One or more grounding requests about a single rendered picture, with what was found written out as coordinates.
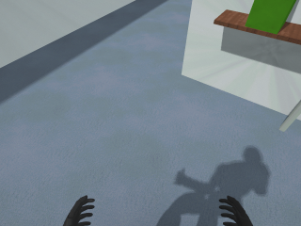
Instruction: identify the robot left hand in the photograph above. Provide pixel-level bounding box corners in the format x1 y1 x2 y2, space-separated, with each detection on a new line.
63 195 95 226

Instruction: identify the robot right hand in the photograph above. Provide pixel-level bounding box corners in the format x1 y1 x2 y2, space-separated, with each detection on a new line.
219 195 253 226

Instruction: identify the table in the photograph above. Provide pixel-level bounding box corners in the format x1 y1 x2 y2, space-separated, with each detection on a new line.
214 9 301 132

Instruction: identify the carton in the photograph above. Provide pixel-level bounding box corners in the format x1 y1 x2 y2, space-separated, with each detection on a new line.
245 0 296 34

